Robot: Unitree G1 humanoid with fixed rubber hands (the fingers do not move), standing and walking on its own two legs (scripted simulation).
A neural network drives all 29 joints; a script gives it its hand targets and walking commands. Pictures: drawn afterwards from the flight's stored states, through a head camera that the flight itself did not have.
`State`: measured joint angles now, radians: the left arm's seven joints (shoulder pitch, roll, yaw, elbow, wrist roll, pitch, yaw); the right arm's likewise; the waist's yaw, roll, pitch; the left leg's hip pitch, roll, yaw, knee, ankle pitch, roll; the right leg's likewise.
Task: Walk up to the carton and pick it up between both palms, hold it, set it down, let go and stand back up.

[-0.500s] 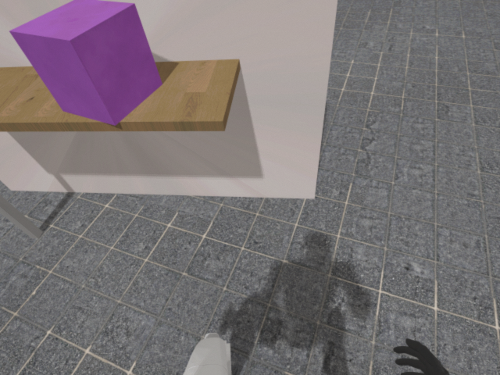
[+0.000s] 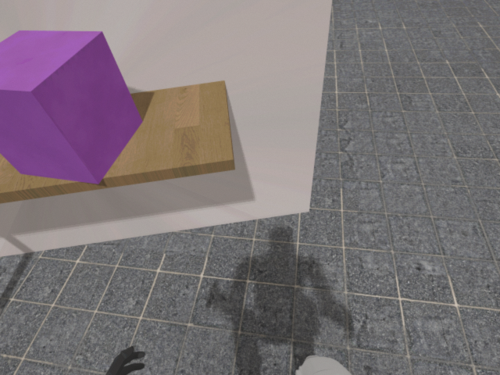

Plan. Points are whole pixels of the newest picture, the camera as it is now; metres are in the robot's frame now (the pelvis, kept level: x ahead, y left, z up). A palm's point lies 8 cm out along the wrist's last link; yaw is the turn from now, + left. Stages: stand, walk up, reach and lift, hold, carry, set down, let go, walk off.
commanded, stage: walk up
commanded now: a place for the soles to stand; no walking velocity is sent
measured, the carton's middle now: (58, 107) +0.65 +0.38 +0.12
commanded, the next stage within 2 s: none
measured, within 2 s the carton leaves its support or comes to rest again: neither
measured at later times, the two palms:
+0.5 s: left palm out of the picture +0.19 +0.48 -0.11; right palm (304, 357) +0.17 -0.07 -0.11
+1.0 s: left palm out of the picture +0.21 +0.62 -0.07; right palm (214, 305) +0.27 +0.08 -0.12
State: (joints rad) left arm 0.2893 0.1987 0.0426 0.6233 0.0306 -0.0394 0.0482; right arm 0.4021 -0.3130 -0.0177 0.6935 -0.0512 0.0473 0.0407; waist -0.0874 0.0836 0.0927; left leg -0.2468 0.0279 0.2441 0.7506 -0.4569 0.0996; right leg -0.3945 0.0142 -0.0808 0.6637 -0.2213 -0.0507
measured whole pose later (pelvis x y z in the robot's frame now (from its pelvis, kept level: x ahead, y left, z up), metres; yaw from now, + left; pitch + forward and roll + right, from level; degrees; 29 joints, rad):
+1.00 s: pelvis +0.17 +0.34 +0.01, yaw +2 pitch -3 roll -1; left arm 0.37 0.24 0.04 0.67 0.05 -0.02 0.05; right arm 0.29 -0.31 -0.05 0.66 -0.02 0.08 0.06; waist 0.03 0.11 0.11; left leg -0.49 0.12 -0.06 0.89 -0.35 -0.04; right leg -0.28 -0.12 -0.05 0.66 -0.32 0.01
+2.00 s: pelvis +0.20 +0.35 +0.02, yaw +2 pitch -1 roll +0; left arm 0.28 0.25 0.00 0.73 0.00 0.02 -0.02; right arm 0.34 -0.25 -0.01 0.64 0.00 0.00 0.01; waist 0.01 -0.01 0.02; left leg -0.28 0.00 0.00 0.58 -0.28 0.00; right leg -0.29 -0.02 -0.06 0.58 -0.28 -0.01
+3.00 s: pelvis +0.32 +0.33 +0.00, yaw +0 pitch -3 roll +0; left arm 0.31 0.27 0.03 0.67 0.01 0.07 0.02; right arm 0.14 -0.22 0.00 0.63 -0.02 0.03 -0.04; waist 0.00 -0.01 0.15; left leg -0.42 0.04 0.10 0.66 -0.18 0.05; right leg -0.35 0.00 0.03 1.04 -0.61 0.04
